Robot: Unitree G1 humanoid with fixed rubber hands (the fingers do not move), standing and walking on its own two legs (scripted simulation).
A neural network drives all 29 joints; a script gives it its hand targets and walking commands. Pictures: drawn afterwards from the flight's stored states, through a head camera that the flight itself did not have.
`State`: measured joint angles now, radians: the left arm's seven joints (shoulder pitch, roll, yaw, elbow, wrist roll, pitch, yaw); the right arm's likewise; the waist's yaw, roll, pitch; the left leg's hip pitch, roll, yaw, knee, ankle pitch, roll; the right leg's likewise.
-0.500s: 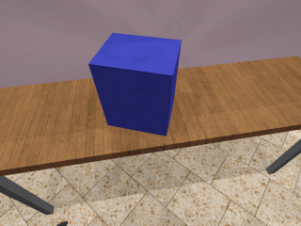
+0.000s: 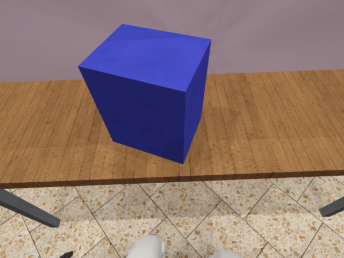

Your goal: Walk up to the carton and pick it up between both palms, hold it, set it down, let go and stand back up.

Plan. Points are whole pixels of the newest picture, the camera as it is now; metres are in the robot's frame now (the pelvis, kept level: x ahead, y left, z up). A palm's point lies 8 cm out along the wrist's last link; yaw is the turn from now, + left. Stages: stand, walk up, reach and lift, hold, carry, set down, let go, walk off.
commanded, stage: walk up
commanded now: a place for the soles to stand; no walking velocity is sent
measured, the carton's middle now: (154, 98) +0.48 +0.09 +0.07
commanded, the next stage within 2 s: none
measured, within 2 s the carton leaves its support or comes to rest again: neither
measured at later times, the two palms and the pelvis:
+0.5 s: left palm out of the picture +0.06 +0.33 -0.09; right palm out of the picture +0.14 -0.26 -0.13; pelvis +0.01 +0.02 -0.01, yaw +5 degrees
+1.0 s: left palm out of the picture +0.03 +0.34 -0.12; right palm out of the picture +0.10 -0.26 -0.11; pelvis +0.00 +0.03 +0.00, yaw +7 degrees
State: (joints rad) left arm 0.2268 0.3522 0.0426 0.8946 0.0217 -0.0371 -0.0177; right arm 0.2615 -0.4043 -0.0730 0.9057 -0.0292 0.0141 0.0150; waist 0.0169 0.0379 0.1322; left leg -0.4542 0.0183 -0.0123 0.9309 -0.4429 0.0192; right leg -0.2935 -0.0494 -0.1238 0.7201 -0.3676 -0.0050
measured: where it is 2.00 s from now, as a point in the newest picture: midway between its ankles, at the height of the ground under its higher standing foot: outside the picture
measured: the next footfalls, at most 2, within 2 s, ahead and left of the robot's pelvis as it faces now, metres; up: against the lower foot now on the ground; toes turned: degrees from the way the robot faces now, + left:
left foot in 0.06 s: +0.10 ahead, +0.12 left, +0.00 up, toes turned +3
right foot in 0.32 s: +0.08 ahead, -0.09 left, +0.00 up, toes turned +13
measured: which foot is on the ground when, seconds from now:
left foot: up 0.00-0.04, down 0.06-0.34, up 0.36-0.56, down 0.58-1.00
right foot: down 0.00-0.08, up 0.10-0.30, down 0.32-1.00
